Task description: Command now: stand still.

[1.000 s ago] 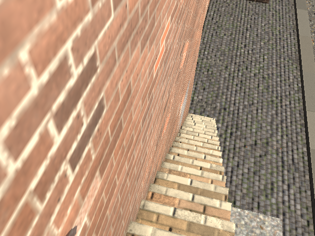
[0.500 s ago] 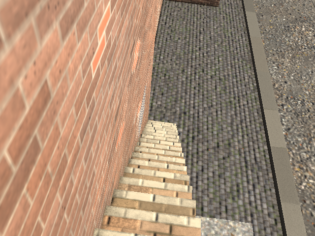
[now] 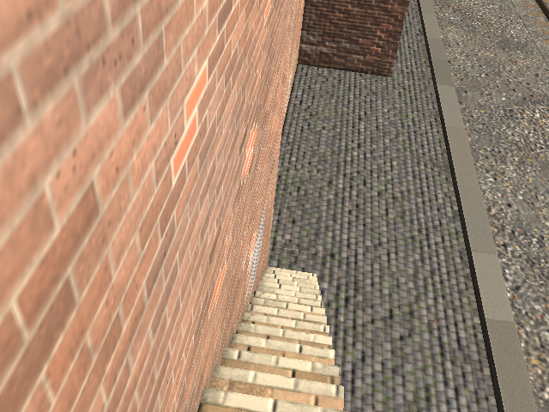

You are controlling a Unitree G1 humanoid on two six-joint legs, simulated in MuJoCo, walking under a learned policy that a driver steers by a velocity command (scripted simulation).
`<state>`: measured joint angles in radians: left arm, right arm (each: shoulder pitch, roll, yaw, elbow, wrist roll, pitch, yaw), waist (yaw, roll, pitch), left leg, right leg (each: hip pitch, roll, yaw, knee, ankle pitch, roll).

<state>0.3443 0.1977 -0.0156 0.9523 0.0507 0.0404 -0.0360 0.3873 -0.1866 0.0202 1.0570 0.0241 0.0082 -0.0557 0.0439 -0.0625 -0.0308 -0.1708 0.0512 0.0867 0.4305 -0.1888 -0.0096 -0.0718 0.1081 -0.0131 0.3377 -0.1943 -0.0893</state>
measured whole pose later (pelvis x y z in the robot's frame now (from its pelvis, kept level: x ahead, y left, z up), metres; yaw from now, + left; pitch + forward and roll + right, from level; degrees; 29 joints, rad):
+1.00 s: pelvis +0.21 +0.03 -0.15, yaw +1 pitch +1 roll -3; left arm 0.56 0.20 -0.05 1.08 0.07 -0.12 0.02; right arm 0.20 -0.16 0.06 0.78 -0.15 -0.02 0.17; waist 0.13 0.01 0.00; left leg -0.47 0.09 -0.03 0.56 0.35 0.02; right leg -0.24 0.13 -0.04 1.33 -0.91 -0.11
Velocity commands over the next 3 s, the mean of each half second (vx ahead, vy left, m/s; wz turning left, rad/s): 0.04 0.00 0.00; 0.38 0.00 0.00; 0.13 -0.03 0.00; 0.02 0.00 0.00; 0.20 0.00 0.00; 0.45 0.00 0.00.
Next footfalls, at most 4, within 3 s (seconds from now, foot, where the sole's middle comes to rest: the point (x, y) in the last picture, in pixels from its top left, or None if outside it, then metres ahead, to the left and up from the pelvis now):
1.02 left None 0.32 0.16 -0.99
1.40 right None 0.34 -0.24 -0.99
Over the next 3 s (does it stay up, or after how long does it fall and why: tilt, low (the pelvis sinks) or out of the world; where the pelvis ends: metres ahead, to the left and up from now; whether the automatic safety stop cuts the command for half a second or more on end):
stays up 0.48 -0.04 -0.33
